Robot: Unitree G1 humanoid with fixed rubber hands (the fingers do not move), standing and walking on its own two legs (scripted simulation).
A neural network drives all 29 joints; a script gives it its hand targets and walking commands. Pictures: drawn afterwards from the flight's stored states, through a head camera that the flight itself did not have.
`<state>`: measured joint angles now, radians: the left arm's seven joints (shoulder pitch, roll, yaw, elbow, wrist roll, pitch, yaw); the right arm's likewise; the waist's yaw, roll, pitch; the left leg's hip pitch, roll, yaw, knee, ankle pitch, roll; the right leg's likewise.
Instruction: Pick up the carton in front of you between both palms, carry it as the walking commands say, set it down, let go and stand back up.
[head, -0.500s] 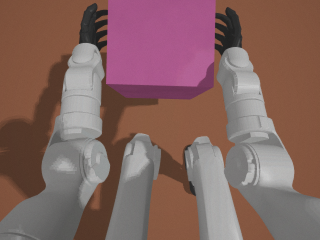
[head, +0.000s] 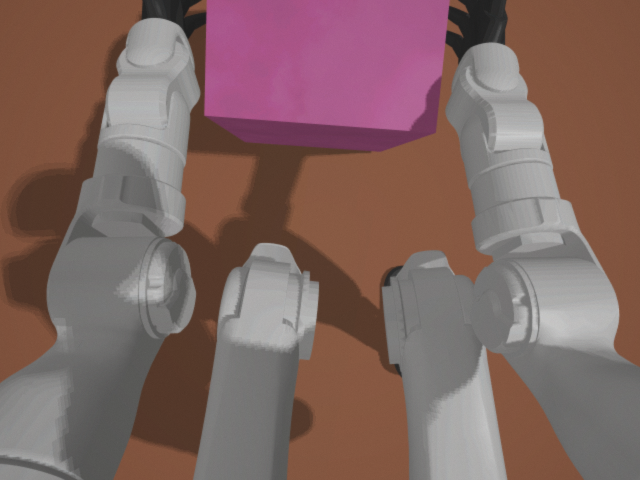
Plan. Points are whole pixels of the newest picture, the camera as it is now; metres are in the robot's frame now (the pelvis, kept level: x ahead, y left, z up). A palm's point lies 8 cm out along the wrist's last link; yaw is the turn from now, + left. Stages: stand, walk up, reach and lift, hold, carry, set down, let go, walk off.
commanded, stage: set down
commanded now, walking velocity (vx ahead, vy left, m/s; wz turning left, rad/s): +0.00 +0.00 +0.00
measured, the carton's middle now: (322, 52) +0.53 +0.05 -0.25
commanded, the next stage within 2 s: none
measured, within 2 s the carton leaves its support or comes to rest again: rests again in 0.98 s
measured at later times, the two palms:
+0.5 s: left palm (162, 42) +0.51 +0.21 -0.17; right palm (469, 47) +0.52 -0.10 -0.17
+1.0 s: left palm (165, 47) +0.51 +0.21 -0.18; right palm (471, 45) +0.53 -0.10 -0.19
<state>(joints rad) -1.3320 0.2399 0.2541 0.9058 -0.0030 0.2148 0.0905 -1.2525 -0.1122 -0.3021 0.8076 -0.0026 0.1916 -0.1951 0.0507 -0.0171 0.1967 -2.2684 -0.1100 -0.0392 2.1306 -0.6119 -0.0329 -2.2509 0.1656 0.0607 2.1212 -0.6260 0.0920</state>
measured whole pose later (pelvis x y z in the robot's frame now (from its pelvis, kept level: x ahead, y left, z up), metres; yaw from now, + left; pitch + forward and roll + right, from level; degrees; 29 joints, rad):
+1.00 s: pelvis -0.01 -0.01 -0.02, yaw +0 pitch +35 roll -1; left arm -1.43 0.29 0.41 1.06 0.16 0.14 -0.08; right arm -1.41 -0.14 -0.42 1.00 -0.15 0.13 -0.05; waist 0.06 -0.04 0.36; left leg -2.23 -0.06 -0.03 2.21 -0.60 -0.03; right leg -2.22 0.14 0.02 2.20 -0.61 0.06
